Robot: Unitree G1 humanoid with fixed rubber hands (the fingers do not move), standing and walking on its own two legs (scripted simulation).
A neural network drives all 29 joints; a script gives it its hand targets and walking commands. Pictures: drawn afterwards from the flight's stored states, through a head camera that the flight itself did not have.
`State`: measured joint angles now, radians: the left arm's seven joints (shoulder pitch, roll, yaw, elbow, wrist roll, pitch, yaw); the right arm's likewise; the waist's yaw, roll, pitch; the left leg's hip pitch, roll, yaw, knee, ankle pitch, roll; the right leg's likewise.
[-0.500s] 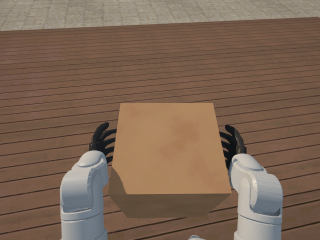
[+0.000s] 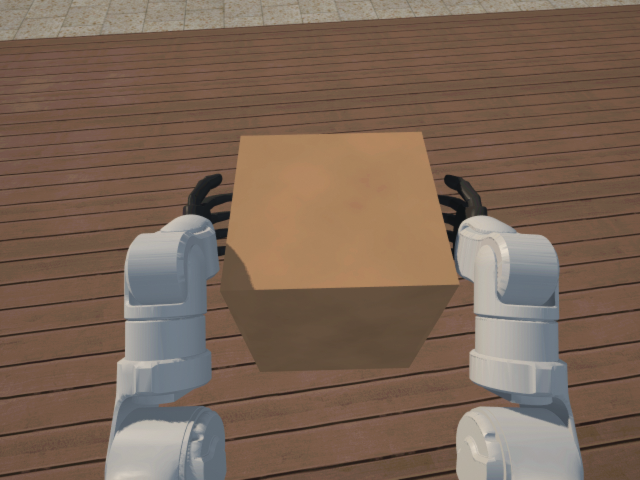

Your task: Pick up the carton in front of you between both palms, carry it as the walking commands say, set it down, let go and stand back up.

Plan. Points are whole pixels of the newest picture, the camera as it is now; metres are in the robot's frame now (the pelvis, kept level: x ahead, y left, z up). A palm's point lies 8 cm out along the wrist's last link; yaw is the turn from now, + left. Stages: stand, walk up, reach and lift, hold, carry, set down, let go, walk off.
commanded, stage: carry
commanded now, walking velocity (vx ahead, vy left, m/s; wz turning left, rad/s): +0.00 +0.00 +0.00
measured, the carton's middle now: (333, 263) +0.38 +0.00 +0.03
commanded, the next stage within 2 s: none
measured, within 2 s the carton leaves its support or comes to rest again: neither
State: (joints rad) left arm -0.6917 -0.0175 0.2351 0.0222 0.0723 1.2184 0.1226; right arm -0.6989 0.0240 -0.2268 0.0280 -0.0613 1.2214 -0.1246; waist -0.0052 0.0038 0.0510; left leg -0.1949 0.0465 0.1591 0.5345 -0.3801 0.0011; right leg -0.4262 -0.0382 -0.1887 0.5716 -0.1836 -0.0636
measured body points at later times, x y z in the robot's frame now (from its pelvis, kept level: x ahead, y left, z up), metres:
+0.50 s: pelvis +0.02 +0.02 +0.00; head +0.06 +0.02 +0.45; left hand +0.40 +0.18 +0.10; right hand +0.39 -0.13 +0.10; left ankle -0.09 +0.10 -0.73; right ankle +0.03 -0.08 -0.73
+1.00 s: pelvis -0.02 +0.02 -0.01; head -0.01 +0.02 +0.44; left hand +0.35 +0.17 +0.11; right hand +0.35 -0.13 +0.11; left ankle -0.09 +0.10 -0.74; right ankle +0.03 -0.08 -0.74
